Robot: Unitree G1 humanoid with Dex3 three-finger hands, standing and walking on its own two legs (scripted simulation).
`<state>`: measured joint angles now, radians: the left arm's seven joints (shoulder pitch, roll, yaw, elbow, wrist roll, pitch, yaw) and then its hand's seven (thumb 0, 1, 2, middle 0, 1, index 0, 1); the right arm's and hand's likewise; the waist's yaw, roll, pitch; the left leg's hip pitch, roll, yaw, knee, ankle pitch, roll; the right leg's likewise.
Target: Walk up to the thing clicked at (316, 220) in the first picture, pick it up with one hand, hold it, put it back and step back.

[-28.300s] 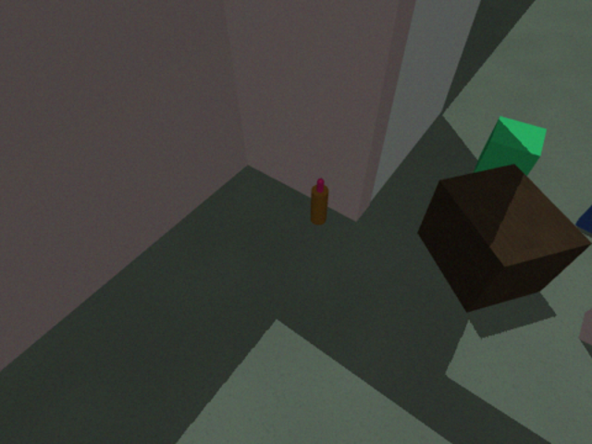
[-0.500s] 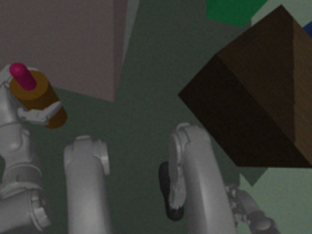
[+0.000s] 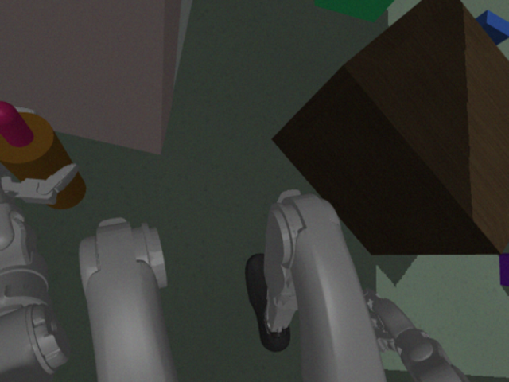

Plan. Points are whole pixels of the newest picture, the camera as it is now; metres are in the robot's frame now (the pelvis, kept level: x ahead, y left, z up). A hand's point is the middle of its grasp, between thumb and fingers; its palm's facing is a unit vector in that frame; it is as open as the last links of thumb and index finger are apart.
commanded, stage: lower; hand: left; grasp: from the side
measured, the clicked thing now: (38, 159) +0.43 +0.25 -0.11
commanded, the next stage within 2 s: loosen in 0.86 s
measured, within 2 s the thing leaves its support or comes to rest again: rests again in 1.82 s
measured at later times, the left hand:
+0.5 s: hand (43, 162) +0.44 +0.26 -0.16, palm faces +0.26 -0.97 -0.02, open 10.2 cm
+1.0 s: hand (46, 168) +0.43 +0.26 -0.17, palm faces +0.27 -0.96 -0.03, open 10.2 cm
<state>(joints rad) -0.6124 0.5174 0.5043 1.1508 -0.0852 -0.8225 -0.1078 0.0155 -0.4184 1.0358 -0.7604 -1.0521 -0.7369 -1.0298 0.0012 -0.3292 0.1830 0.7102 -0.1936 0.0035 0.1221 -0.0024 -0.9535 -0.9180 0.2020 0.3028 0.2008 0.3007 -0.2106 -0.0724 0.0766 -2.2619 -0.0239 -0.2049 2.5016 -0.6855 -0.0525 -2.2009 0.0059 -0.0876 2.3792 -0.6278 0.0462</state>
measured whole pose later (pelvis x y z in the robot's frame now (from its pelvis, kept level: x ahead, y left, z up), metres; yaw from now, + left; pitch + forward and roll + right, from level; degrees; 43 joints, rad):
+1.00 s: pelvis -0.01 +0.01 -0.02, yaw -5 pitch +17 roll -15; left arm -0.62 0.71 0.52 1.33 -0.07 -1.00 -0.03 0.02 -0.42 1.04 -0.77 -1.04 -0.75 -1.01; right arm -0.11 -0.37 0.39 0.64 -0.31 0.00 0.15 -0.01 -0.93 -0.91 0.20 0.30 0.20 0.30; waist -0.25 -0.19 0.25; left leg -2.23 -0.03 -0.31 2.61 -0.70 -0.04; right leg -2.12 0.04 -0.17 2.39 -0.60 0.07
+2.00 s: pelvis -0.01 +0.01 +0.00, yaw -3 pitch +22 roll -13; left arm -0.64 0.72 0.52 1.10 -0.15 -0.78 -0.20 -0.01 -0.61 0.03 -0.05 -0.02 -0.07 -0.02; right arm -0.01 -0.34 0.27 0.63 -0.19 0.05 0.11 0.00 -0.89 -0.90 0.21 0.30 0.20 0.30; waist -0.18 -0.11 0.07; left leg -2.25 -0.02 -0.25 2.53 -0.68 -0.01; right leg -2.14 0.02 -0.13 2.35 -0.62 0.05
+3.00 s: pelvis +0.07 +0.00 +0.35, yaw +7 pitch +19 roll -2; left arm 0.15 0.29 0.10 0.31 -0.01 0.15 0.16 -0.01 -0.52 0.06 -0.06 -0.06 -0.06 -0.06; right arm 0.20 -0.22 0.02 0.52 0.04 0.01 -0.13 0.00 -0.90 -0.90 0.20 0.30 0.20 0.30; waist -0.05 0.01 -0.16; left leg -1.05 0.04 -0.06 1.27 -0.56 -0.03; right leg -1.03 -0.01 -0.05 1.23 -0.53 0.01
